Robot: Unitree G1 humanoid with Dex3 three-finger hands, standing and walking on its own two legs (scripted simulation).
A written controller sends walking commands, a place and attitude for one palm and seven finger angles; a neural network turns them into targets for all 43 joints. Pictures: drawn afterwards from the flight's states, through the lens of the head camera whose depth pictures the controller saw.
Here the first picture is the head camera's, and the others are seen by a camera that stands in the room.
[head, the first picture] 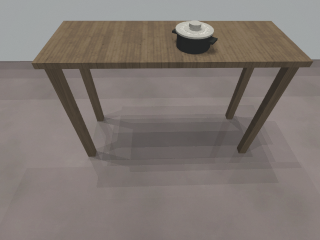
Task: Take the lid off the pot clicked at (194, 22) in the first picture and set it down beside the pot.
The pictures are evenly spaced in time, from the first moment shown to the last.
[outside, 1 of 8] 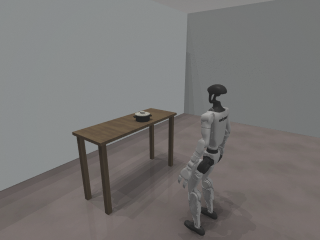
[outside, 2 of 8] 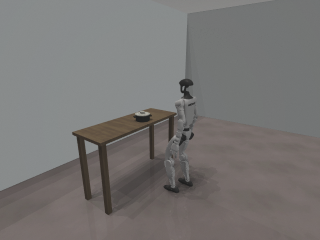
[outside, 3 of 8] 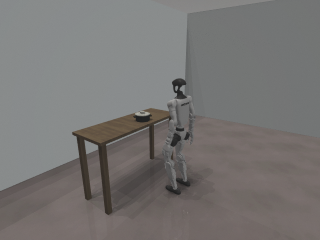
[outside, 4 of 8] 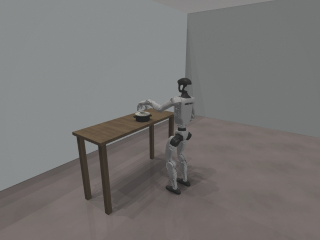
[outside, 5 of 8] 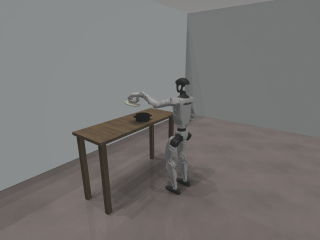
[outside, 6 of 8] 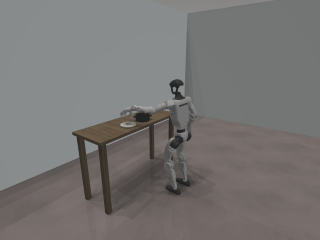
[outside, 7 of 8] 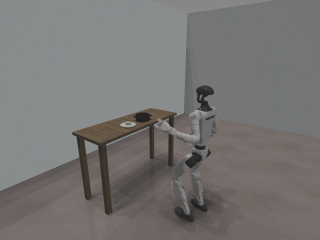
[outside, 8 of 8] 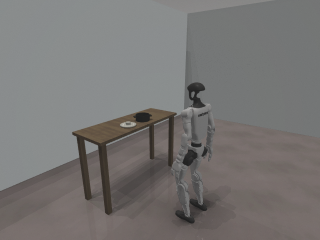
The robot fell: no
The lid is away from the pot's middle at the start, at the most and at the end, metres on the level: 0.00 0.25 0.24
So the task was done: yes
